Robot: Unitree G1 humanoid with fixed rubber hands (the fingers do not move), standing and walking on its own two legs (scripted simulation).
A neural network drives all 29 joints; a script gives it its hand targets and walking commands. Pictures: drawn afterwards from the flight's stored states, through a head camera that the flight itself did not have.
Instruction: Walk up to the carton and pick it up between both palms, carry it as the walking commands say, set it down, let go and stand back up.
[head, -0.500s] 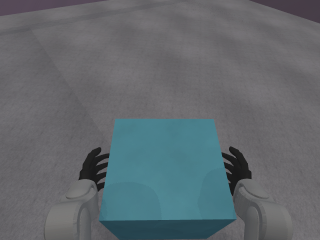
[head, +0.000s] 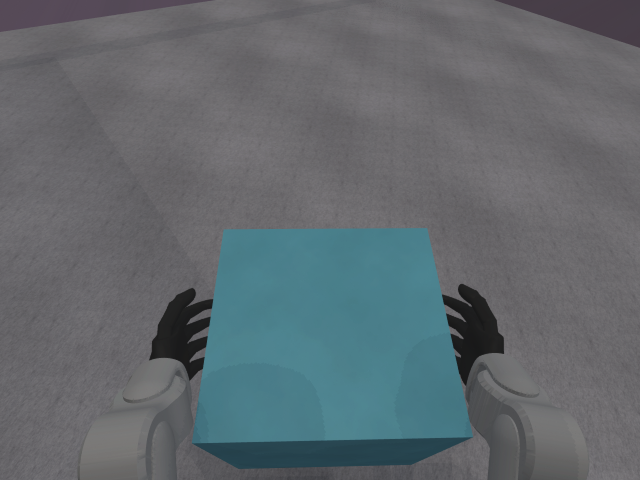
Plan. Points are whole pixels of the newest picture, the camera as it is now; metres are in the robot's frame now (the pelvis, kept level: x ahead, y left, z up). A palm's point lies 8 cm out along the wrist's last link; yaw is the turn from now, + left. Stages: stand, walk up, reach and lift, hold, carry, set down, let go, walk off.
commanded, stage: carry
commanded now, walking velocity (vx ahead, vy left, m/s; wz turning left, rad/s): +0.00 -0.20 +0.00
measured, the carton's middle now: (325, 357) +0.27 -0.01 +0.04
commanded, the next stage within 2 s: none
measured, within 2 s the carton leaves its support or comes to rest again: neither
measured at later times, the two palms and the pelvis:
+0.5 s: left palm (215, 419) +0.18 +0.10 +0.09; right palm (541, 386) +0.20 -0.21 +0.11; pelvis -0.04 -0.07 +0.01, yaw +2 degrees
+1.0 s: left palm (392, 450) +0.15 -0.06 +0.10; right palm out of the picture +0.15 -0.37 +0.09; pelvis -0.08 -0.21 +0.01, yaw +1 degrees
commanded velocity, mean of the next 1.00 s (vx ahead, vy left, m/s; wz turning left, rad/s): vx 0.00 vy -0.20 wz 0.00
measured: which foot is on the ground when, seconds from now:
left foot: down 0.00-0.08, up 0.10-0.44, down 0.46-0.80, up 0.82-1.00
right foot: down 0.00-0.48, up 0.50-0.78, down 0.80-1.00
